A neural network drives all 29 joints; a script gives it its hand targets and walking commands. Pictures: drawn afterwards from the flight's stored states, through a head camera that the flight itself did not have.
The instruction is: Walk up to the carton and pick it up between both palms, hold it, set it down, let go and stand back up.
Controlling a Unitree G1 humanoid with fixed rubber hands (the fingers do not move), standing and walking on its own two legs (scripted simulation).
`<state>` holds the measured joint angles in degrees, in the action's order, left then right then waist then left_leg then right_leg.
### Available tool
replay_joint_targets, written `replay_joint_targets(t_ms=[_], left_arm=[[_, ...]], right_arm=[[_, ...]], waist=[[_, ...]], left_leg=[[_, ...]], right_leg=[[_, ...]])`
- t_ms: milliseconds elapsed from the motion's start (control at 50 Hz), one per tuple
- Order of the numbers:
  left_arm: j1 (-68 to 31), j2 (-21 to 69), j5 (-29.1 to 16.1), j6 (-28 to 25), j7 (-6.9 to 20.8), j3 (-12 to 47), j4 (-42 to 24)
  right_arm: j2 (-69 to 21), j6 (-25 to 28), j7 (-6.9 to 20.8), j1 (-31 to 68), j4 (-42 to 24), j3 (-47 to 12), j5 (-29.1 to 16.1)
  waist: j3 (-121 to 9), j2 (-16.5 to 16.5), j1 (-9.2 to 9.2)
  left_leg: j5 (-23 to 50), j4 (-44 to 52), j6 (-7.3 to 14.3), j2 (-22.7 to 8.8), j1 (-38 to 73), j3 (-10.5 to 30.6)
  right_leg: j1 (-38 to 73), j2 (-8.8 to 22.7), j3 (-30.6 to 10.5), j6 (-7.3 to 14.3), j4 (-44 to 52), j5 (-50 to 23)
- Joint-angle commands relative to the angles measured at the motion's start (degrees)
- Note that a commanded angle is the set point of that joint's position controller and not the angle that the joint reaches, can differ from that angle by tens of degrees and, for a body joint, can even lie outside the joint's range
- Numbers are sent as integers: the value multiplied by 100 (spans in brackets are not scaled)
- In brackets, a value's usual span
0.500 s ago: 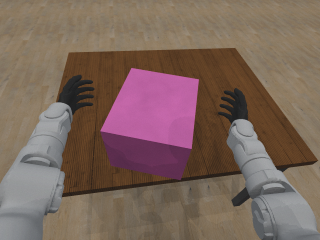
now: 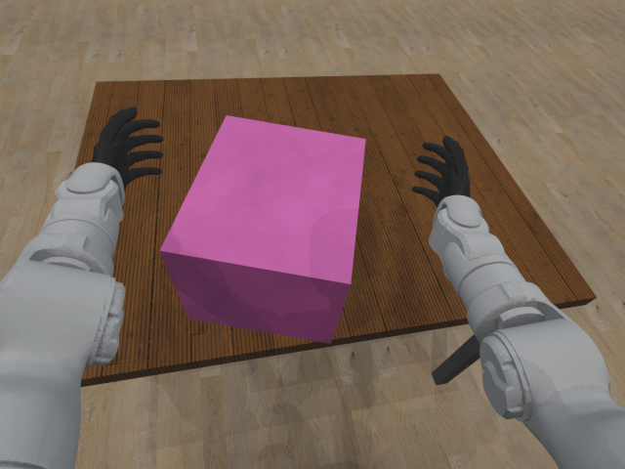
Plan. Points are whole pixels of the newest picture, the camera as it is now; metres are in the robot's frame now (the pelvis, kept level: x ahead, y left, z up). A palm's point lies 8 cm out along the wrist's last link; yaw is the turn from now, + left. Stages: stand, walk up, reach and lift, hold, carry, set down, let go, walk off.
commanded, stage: reach and lift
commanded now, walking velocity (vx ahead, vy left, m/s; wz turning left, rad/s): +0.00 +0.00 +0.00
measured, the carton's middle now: (277, 228) +0.49 -0.03 -0.02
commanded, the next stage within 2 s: none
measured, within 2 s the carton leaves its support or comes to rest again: neither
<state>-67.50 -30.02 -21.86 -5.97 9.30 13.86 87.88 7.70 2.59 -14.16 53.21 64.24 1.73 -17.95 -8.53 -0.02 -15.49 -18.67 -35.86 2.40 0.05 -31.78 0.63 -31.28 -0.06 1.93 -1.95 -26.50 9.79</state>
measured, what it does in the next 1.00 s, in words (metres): stands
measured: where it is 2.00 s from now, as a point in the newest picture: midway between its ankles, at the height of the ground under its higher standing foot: outside the picture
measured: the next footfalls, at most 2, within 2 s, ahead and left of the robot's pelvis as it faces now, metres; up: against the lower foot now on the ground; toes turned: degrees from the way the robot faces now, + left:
none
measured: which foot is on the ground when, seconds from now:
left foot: down 0.00-1.00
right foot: down 0.00-1.00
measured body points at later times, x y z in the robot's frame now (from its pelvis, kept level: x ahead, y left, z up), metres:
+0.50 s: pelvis -0.04 -0.01 -0.04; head +0.07 +0.05 +0.39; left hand +0.49 +0.15 +0.02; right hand +0.38 -0.22 +0.02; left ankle -0.03 +0.08 -0.73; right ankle +0.02 -0.15 -0.73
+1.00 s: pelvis -0.03 +0.00 -0.05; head +0.08 +0.07 +0.38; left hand +0.50 +0.15 +0.02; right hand +0.40 -0.18 +0.02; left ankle -0.03 +0.08 -0.73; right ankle +0.02 -0.15 -0.73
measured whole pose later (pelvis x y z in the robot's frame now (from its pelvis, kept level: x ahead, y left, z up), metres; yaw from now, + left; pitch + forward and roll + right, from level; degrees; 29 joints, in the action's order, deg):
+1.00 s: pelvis -0.03 +0.00 -0.05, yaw +0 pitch +27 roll -6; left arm -70.8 -23.5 -15.8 -14.4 5.4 13.6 94.1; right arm -2.5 14.6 -16.5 59.8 78.8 15.5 -6.7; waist -14.8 -0.6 -15.3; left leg -23.4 -54.8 1.1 0.1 -58.1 3.4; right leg -56.5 -0.1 4.4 -1.8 -44.0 14.2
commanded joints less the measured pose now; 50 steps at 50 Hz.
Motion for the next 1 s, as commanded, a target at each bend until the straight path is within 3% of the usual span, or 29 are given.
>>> replay_joint_targets(t_ms=[0, 140, 320, 640, 980], left_arm=[[-2460, -608, 141, -389, 26, -93, -164], [-2664, -522, 229, -882, -66, -167, -112], [-3148, -359, 157, -1181, -254, 26, -223], [-3372, -1, 128, -1037, -352, 340, 132], [-3139, 676, 852, -1007, -432, -234, -295]], right_arm=[[541, 386, -70, 1987, -244, 56, 55], [241, 884, -101, 2059, -189, 300, 331], [205, 1183, -155, 2404, -29, 877, 845], [59, 1030, -131, 2862, 412, 938, 740], [-142, 1638, -310, 2765, 770, 1595, 1335]], waist=[[-2999, -1001, -93], [-3506, -1237, -33], [-4653, -1674, -182], [-4041, -1789, -141], [-4390, -1979, -105]], left_leg=[[3109, -152, -554, 36, 1844, 118], [2594, -450, -609, 85, 1195, 78], [2170, -1031, -771, 118, 691, 52], [1187, -1095, -760, 97, 59, 145], [3009, -1541, -1230, -30, 1042, 193]], right_leg=[[739, -119, 285, 279, -261, -2386], [143, -74, 320, 285, -602, -1931], [-518, -115, 350, 312, -1213, -1567], [-1092, -119, 383, 306, -1573, -635], [-1317, -321, 522, 359, -1474, -1440]])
